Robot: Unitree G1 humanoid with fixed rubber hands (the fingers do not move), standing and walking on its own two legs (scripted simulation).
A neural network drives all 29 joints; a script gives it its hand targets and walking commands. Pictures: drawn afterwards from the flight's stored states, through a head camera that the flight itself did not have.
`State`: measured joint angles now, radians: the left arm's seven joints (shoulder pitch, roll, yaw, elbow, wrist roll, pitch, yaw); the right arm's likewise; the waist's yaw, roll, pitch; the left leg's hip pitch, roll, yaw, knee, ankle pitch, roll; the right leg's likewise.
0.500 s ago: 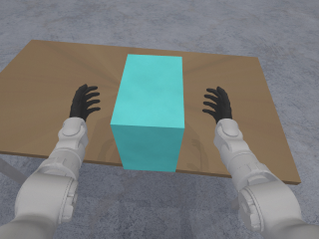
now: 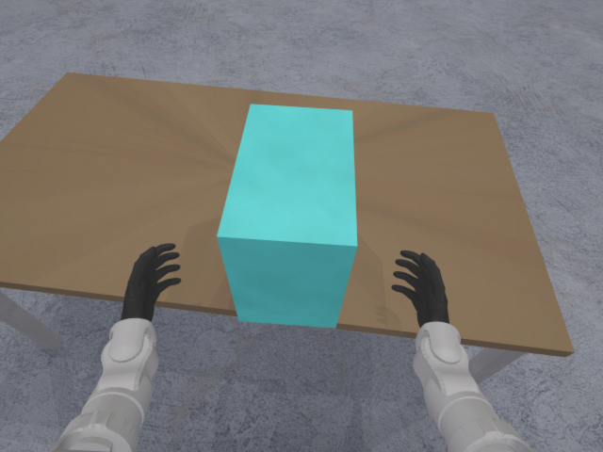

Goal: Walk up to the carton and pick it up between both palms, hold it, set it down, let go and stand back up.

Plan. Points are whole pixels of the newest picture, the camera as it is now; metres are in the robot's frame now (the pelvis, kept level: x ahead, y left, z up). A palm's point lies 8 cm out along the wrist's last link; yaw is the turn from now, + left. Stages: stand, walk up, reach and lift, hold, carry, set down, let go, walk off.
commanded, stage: set down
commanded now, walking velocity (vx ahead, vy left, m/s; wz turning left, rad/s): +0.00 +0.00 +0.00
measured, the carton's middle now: (294, 218) +0.52 +0.01 -0.06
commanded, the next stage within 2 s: let go in 1.98 s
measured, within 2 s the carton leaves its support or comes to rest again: neither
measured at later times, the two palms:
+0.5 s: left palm (158, 268) +0.37 +0.21 +0.02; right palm (428, 270) +0.36 -0.17 +0.03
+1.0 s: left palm (135, 394) +0.22 +0.22 -0.03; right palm (460, 403) +0.20 -0.20 -0.04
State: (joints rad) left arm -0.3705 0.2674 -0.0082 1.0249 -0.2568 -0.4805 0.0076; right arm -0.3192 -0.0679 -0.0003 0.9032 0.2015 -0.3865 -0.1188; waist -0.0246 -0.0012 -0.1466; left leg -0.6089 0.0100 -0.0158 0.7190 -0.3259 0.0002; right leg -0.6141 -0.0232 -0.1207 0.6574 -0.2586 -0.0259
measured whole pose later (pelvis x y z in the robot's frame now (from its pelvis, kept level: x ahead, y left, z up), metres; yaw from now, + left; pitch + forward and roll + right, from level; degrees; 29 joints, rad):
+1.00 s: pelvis +0.01 -0.01 +0.02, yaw -1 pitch -4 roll -1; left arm 0.10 0.20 0.02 0.61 -0.10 -0.23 0.02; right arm 0.11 -0.08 0.01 0.75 0.10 -0.40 -0.07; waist 0.01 0.00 0.08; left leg -0.19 0.03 0.00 0.59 -0.33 -0.01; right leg -0.21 0.01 -0.09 0.54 -0.26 -0.03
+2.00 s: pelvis +0.05 +0.01 +0.03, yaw -3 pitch -5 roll -2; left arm 0.20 0.18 0.00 0.52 0.01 0.09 0.00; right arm 0.19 -0.19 0.00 0.77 0.02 -0.26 0.02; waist 0.02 0.02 0.07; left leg -0.03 0.02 0.05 0.43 -0.32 0.01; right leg -0.06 0.02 -0.04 0.37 -0.23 -0.01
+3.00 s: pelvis +0.03 +0.00 +0.02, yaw -10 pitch +0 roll +0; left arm 0.30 0.17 0.02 0.63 0.03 -0.01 0.01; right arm 0.30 -0.23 -0.07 0.81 -0.03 0.05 0.00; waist -0.03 0.02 -0.01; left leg -0.21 0.05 0.15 0.55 -0.35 0.01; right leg -0.32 0.04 0.06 0.57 -0.26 -0.02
